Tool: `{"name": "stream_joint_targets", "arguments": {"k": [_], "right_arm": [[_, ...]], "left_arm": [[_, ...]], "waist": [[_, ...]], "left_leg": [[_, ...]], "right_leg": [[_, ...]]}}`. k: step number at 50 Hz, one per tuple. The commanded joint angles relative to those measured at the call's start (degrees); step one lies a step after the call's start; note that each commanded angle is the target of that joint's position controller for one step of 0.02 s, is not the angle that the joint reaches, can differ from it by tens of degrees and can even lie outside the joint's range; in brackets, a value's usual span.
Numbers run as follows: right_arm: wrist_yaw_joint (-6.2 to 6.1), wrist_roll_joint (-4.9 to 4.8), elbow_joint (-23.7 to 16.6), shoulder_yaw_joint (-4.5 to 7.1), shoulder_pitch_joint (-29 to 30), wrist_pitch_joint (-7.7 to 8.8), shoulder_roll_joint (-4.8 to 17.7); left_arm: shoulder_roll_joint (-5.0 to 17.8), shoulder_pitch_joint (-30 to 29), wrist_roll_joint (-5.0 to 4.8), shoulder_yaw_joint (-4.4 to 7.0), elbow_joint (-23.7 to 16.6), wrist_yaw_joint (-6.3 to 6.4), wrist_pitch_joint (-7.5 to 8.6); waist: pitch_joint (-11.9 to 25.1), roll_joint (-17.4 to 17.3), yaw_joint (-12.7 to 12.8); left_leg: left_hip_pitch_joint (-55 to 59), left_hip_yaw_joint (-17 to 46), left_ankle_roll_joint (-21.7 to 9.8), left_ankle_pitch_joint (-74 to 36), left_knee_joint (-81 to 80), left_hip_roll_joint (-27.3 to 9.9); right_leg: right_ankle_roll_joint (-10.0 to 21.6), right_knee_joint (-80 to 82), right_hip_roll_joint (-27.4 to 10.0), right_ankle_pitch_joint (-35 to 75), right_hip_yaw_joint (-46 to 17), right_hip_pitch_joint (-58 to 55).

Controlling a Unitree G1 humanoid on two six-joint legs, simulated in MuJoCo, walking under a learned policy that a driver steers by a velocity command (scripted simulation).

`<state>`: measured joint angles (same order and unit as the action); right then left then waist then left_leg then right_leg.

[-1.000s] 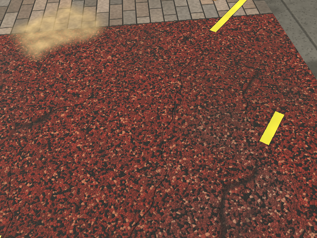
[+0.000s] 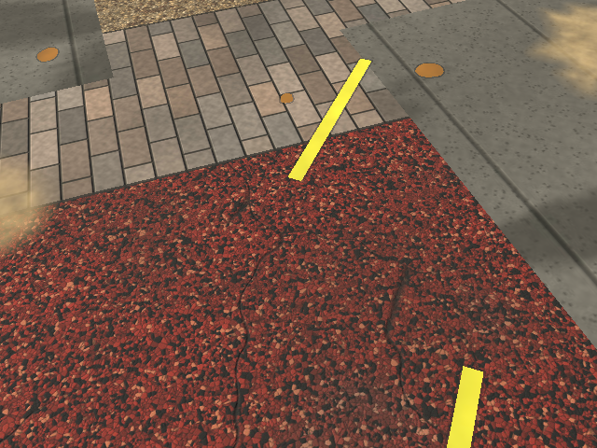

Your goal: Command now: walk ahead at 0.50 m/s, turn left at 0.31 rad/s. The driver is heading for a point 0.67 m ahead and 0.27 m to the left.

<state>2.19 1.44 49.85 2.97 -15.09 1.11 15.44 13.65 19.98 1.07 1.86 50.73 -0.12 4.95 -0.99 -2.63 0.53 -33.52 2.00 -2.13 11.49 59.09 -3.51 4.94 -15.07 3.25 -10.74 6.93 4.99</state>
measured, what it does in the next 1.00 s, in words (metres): walks ahead, turning left: left foot, then right foot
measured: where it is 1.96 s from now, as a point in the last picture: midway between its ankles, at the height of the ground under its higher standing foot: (250, 381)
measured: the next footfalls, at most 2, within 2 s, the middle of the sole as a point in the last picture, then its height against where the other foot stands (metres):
left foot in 0.30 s outside the picture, level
right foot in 0.82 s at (310, 391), level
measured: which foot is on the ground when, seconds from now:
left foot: up 0.00-0.28, down 0.30-0.82, up 0.84-1.00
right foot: down 0.00-0.28, up 0.30-0.80, down 0.82-1.00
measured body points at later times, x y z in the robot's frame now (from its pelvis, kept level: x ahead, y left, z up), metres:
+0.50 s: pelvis +0.26 +0.06 -0.01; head +0.29 +0.08 +0.44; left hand +0.31 +0.34 -0.13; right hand +0.39 -0.19 -0.14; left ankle +0.26 +0.10 -0.75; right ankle +0.31 -0.09 -0.67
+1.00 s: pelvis +0.54 +0.10 -0.01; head +0.57 +0.10 +0.44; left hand +0.48 +0.39 -0.11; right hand +0.76 -0.10 -0.13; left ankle +0.43 +0.18 -0.66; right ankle +0.61 +0.03 -0.75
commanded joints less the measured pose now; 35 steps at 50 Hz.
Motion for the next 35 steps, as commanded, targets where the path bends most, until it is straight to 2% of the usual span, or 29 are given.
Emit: {"name": "stream_joint_targets", "arguments": {"k": [1,5,9,12,13,14,15,16,17,18,19,20,21,22,23,25,28,30,35], "right_arm": [[0.34,0.08,-3.0,0.47,1.8,-0.09,2.0],[0.94,0.22,-5.6,-0.50,9.5,0.25,0.6],[1.46,0.44,-8.4,-1.03,14.9,0.44,0.4],[0.91,0.65,-7.8,-0.40,10.7,0.31,1.8],[0.63,0.75,-6.7,0.18,6.1,0.43,2.8],[0.29,1.06,-4.6,1.09,-0.9,0.84,4.2],[-0.48,1.80,-2.2,2.74,-10.1,1.05,8.1],[-1.36,1.45,-2.8,4.67,-9.7,0.61,15.0],[-1.25,-0.89,-3.0,4.81,-10.5,-0.01,14.9],[-1.76,-1.16,-2.7,4.44,-7.1,-0.19,13.1],[-1.91,-1.24,-2.7,3.64,-4.7,-0.06,9.8],[-2.07,-1.14,-2.9,3.11,-2.2,0.23,7.8],[-2.25,-1.40,-3.1,2.59,-0.7,0.58,6.4],[-2.15,-1.48,-3.3,2.37,-0.4,1.11,6.2],[-2.00,-1.61,-3.1,2.45,-1.1,1.71,6.7],[-1.87,-1.51,-2.9,2.89,-2.5,2.19,8.4],[-1.80,-1.46,-2.5,3.06,-5.6,2.06,8.8],[-1.79,-1.45,-2.4,3.19,-7.8,1.92,8.9],[-2.38,-0.64,-2.3,3.39,-11.6,1.61,9.7]], "left_arm": [[6.0,0.7,-0.11,1.29,-1.8,0.29,1.27],[6.0,2.3,-0.19,1.12,-0.2,0.64,1.34],[6.9,6.0,0.07,1.24,2.3,1.43,0.72],[9.1,4.7,0.36,1.65,2.7,2.08,-0.04],[9.9,4.1,0.57,1.91,2.6,2.20,-0.57],[10.6,3.7,0.50,2.08,2.3,2.20,-1.08],[10.3,2.4,0.28,1.97,0.9,2.00,-1.07],[3.6,5.0,-0.33,0.70,-2.8,0.66,-0.57],[8.0,-1.3,0.04,1.62,-4.7,0.42,0.09],[7.4,-5.1,-0.31,1.27,-6.3,0.17,0.91],[7.2,-5.1,-0.42,1.05,-6.2,0.21,1.47],[7.0,-4.9,0.08,1.19,-5.8,0.31,1.08],[6.7,-3.7,1.09,1.10,-5.8,0.26,-0.07],[6.1,-2.8,1.64,1.05,-5.6,0.06,-1.24],[5.6,-2.7,1.90,0.98,-5.9,-0.16,-2.11],[4.8,-5.1,1.81,0.78,-7.1,-0.48,-2.97],[5.0,-13.0,1.58,0.66,-10.0,-0.66,-3.18],[4.9,-17.0,1.30,0.46,-11.3,-0.84,-3.07],[5.6,-24.3,0.62,-0.01,-14.4,-1.15,-2.11]], "waist": [[-3.2,5.6,-0.5],[-4.6,5.9,1.0],[-5.4,5.8,2.4],[-1.6,8.0,-0.3],[1.2,8.3,-2.3],[5.3,7.7,-5.4],[10.3,3.9,-9.9],[14.7,-10.1,-5.7],[17.5,-4.0,-8.1],[8.9,-0.9,-6.5],[3.9,3.1,-4.3],[0.8,5.0,-1.9],[0.5,4.5,0.0],[1.1,3.7,0.9],[1.4,3.4,1.3],[0.7,2.3,1.1],[-1.4,0.5,-1.5],[-1.3,-0.4,-3.4],[-1.1,-1.2,-6.2]], "left_leg": [[-6.6,0.9,0.7,-6.3,-2.5,-1.1],[-4.9,-3.5,0.4,-12.7,-14.1,-0.4],[-3.6,-8.0,-2.4,-9.8,-22.0,1.1],[4.1,-11.4,-6.1,-1.5,-23.7,5.9],[9.2,-11.8,-7.6,1.4,-24.4,7.9],[18.3,-10.9,-9.4,1.5,-27.8,9.4],[32.7,-2.3,-12.6,3.3,-31.4,4.2],[50.5,27.4,-21.4,1.4,-33.7,-13.6],[52.3,41.0,-24.3,-0.9,-40.9,-16.2],[46.4,31.5,-22.2,-3.6,-42.1,-15.1],[38.4,26.0,-19.6,-8.8,-43.4,-12.9],[32.2,21.4,-17.2,-13.7,-44.3,-9.8],[27.9,17.9,-16.2,-17.5,-45.2,-7.3],[26.0,16.0,-15.8,-19.6,-45.6,-6.1],[24.8,14.8,-15.8,-21.8,-45.8,-5.1],[22.7,13.2,-15.2,-20.7,-46.9,-3.3],[23.3,13.6,-13.2,-16.9,-47.9,-1.8],[25.7,14.2,-11.9,-16.9,-47.0,-1.4],[32.3,17.3,-11.0,-23.1,-42.3,-2.7]], "right_leg": [[4.3,9.3,-15.8,14.2,-7.0,-0.7],[3.0,8.6,-14.9,20.1,-1.0,-2.3],[2.1,4.8,-16.8,30.3,2.2,-9.3],[1.2,-6.3,-17.6,54.7,5.0,-13.3],[1.2,-14.1,-17.7,59.5,5.6,-13.4],[0.8,-25.0,-17.4,55.9,6.1,-10.1],[-0.7,-40.9,-15.8,40.7,6.5,1.0],[-4.0,-63.0,-4.4,-11.9,5.6,26.8],[-4.1,-70.2,-1.0,-18.3,-7.7,35.2],[-3.6,-67.4,-5.3,-12.4,-10.1,39.4],[-3.7,-61.7,-7.3,-8.7,-9.5,36.9],[-4.2,-57.2,-8.6,-8.0,-9.4,33.6],[-5.1,-54.4,-9.2,-8.0,-9.5,29.8],[-5.8,-52.2,-9.3,-8.2,-9.4,27.4],[-6.5,-50.3,-9.2,-8.2,-8.7,26.9],[-7.6,-45.5,-9.2,-5.1,-7.5,27.7],[-8.7,-36.5,-9.1,2.5,-7.0,31.2],[-8.7,-31.2,-8.2,6.7,-7.2,32.0],[-7.7,-22.2,-5.4,8.0,-7.5,31.6]]}}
